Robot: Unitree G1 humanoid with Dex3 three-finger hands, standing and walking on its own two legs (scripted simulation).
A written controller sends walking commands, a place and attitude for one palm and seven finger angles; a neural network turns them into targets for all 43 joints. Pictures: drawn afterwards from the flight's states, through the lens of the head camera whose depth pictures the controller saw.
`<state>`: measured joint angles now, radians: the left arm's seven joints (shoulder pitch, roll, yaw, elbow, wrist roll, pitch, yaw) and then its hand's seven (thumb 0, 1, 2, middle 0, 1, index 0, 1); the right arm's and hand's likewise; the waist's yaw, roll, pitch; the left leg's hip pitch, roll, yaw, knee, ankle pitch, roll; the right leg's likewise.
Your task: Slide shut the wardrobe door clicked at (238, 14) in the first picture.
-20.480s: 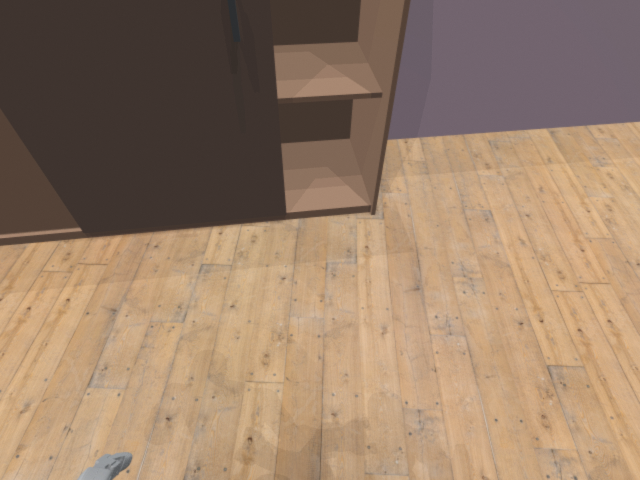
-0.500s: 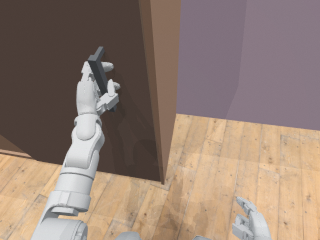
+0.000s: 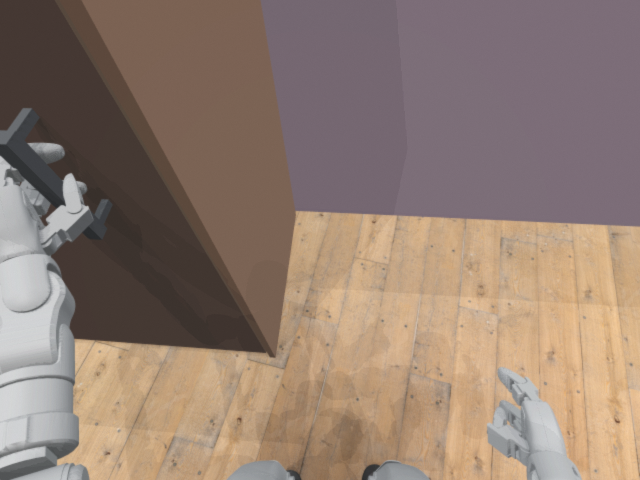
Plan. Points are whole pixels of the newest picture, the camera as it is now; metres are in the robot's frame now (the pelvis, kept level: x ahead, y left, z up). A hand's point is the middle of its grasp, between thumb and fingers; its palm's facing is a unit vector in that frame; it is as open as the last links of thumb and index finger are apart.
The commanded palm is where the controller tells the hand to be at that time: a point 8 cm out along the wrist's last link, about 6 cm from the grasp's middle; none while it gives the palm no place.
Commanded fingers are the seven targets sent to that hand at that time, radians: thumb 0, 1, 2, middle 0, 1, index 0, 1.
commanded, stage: stop walking and hold the door there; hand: left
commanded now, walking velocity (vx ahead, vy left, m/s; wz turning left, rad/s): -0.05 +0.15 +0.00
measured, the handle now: (64, 181) +0.41 +0.33 +0.12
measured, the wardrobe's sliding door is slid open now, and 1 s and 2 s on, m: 0.00 0.00 0.00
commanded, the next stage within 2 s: none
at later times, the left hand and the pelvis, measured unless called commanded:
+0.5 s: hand (75, 209) +0.37 +0.30 +0.12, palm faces +0.46 -0.85 -0.26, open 6.0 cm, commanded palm +0.32 +0.32 +0.12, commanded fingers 0.00 0.90 0.90 -0.45 -1.40 -0.45 -1.40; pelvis +0.00 +0.02 +0.01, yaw -4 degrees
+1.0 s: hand (75, 210) +0.37 +0.30 +0.12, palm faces +0.44 -0.86 -0.25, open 5.9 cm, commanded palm +0.32 +0.31 +0.12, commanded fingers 0.00 0.90 0.90 -0.45 -1.40 -0.45 -1.40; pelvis +0.01 +0.03 +0.01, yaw -4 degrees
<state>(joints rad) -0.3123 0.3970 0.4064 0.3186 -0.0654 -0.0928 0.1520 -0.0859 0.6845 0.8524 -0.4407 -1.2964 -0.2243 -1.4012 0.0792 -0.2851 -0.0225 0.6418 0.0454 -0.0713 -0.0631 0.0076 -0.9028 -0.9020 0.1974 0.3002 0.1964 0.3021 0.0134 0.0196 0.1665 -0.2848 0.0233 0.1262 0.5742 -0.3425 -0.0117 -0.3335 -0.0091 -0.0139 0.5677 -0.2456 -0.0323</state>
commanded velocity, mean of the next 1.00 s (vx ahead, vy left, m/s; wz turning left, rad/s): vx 0.00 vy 0.00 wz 0.00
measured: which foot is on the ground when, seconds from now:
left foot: up 0.00-0.00, down 0.02-1.00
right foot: down 0.00-1.00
